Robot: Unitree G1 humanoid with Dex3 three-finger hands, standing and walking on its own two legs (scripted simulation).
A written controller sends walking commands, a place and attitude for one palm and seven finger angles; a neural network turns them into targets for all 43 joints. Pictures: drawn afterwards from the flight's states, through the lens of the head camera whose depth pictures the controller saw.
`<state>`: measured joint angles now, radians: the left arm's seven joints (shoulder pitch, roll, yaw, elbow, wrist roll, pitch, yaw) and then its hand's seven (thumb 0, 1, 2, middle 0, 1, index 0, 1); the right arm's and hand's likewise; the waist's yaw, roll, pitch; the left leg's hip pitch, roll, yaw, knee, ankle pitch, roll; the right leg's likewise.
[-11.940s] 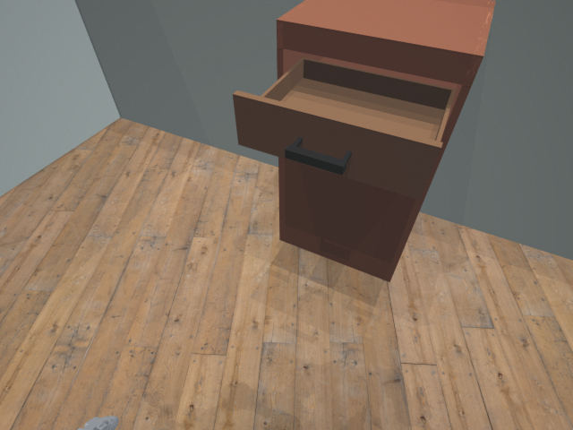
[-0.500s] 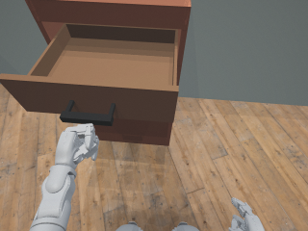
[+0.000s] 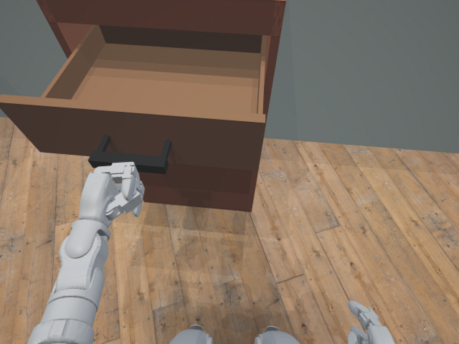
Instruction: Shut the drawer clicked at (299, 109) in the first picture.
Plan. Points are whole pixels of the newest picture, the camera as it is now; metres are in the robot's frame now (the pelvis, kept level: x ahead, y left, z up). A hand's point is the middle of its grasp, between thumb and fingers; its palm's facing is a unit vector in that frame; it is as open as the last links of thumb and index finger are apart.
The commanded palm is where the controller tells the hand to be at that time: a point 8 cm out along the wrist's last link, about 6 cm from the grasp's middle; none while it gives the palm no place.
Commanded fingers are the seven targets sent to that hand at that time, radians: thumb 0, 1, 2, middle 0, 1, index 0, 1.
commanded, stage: push the drawer shut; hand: left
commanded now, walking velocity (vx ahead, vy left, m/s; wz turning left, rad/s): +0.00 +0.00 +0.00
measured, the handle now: (132, 152) +0.43 +0.19 +0.06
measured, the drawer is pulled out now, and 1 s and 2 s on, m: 0.25 0.14 0.02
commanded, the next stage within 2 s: none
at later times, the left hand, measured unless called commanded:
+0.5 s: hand (150, 166) +0.41 +0.16 +0.05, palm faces -0.04 -1.00 -0.02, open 3.4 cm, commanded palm +0.39 +0.21 +0.06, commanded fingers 0.00 0.90 0.90 -1.40 -1.60 -1.40 -1.60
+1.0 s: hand (157, 144) +0.46 +0.15 +0.05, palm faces -0.03 -1.00 -0.02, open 3.4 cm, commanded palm +0.45 +0.20 +0.06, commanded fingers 0.00 0.90 0.90 -1.40 -1.60 -1.40 -1.60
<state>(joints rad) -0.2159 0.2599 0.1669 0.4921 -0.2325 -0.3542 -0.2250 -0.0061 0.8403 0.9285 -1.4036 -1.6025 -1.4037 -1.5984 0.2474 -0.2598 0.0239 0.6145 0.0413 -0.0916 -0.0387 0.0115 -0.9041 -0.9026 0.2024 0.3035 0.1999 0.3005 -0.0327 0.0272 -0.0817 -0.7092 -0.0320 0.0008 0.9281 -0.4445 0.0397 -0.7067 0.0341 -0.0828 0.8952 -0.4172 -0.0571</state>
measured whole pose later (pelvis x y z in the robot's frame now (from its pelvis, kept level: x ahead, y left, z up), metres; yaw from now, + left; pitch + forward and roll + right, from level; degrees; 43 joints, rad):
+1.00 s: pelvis -0.02 +0.01 -0.01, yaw -1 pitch +17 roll -2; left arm -0.78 0.34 0.26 1.10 -0.13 -0.46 -0.15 0.05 0.90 0.96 -1.41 -1.60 -1.40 -1.60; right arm 0.33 -0.26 0.03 0.67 0.01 -0.01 0.00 0.01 -0.90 -0.90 0.20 0.30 0.20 0.30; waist -0.12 0.02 -0.09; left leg -0.86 -0.03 0.02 1.00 -0.44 0.06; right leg -0.85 0.04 -0.07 0.95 -0.40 -0.04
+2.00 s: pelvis +0.00 +0.02 -0.03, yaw -3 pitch +26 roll -5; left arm -1.18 0.57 0.38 1.35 0.01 -0.37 -0.12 0.06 0.85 0.93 -1.41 -1.60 -1.40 -1.60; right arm 0.43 -0.27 0.06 0.66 -0.06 0.05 0.03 0.00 -0.90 -0.90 0.20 0.30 0.20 0.30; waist -0.26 0.05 -0.09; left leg -1.06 0.00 0.00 1.07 -0.48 0.07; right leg -1.02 0.06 -0.09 0.96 -0.40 -0.03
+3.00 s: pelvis -0.02 +0.03 -0.04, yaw -3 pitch +30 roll -7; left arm -1.38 0.72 0.35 1.43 0.07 -0.27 -0.13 0.09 0.77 0.94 -1.41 -1.60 -1.40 -1.60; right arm 0.50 -0.28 0.10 0.66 -0.08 0.00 0.04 0.00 -0.90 -0.90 0.20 0.30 0.20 0.30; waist -0.33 0.07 -0.07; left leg -1.19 0.01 -0.04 1.13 -0.47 0.07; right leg -1.13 0.07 -0.13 0.98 -0.38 -0.03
